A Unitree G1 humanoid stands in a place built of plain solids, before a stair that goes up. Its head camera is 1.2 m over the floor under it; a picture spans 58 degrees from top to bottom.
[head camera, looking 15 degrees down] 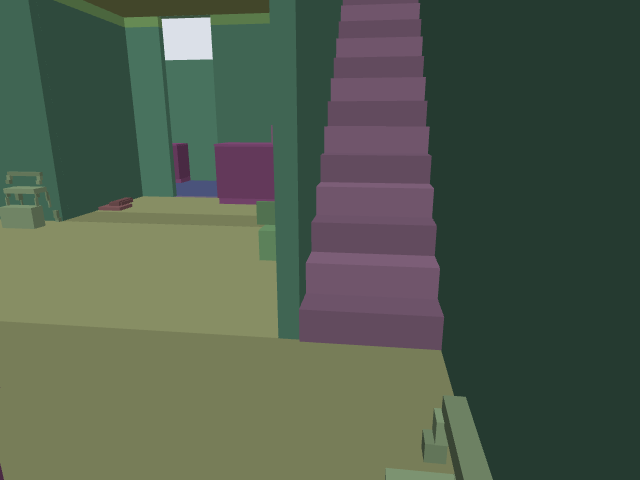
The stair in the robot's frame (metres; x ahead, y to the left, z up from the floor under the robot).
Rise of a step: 0.20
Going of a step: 0.24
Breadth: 0.79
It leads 7 degrees to the right of straight ahead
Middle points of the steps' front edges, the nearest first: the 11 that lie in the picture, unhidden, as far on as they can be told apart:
2.19 -0.27 0.20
2.43 -0.30 0.40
2.66 -0.33 0.59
2.90 -0.36 0.79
3.14 -0.39 0.99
3.38 -0.42 1.18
3.62 -0.45 1.38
3.86 -0.48 1.58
4.09 -0.51 1.77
4.33 -0.54 1.97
4.57 -0.57 2.17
